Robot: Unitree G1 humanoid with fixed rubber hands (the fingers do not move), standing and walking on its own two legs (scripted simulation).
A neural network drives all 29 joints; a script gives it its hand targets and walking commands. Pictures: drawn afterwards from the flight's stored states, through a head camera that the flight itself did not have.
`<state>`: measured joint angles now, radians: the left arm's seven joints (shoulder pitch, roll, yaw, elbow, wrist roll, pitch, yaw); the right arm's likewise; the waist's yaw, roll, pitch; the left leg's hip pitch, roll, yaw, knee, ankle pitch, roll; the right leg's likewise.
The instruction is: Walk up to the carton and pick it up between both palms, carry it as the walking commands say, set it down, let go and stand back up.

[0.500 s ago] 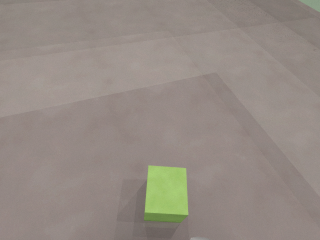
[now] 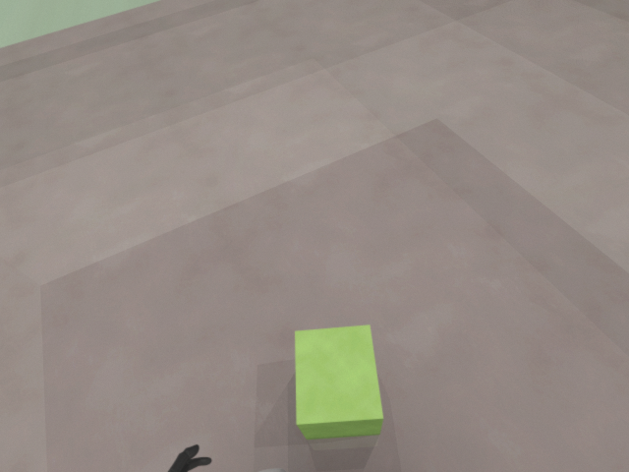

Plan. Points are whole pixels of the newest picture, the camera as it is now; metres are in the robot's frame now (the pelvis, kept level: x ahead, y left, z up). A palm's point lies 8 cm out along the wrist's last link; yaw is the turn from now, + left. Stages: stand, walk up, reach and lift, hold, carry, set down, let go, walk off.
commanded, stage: walk up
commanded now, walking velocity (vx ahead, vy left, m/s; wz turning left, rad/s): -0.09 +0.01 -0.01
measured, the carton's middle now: (337, 383) +0.40 +0.02 -0.66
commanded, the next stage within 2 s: stand in 1.32 s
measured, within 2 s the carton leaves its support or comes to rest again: neither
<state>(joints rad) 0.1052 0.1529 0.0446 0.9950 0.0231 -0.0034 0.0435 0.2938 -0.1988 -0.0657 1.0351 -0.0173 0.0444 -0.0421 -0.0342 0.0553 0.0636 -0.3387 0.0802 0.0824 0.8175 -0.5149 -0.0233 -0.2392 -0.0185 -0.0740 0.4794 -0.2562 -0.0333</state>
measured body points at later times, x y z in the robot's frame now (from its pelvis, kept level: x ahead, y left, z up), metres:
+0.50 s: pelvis -0.06 +0.01 +0.00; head -0.07 +0.02 +0.45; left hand -0.08 +0.23 -0.16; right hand -0.08 -0.21 -0.15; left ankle -0.07 +0.12 -0.74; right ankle +0.00 -0.10 -0.74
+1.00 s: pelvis -0.04 +0.00 +0.00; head -0.02 +0.00 +0.45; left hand -0.04 +0.21 -0.16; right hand -0.10 -0.19 -0.16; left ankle -0.07 +0.12 -0.74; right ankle +0.00 -0.10 -0.74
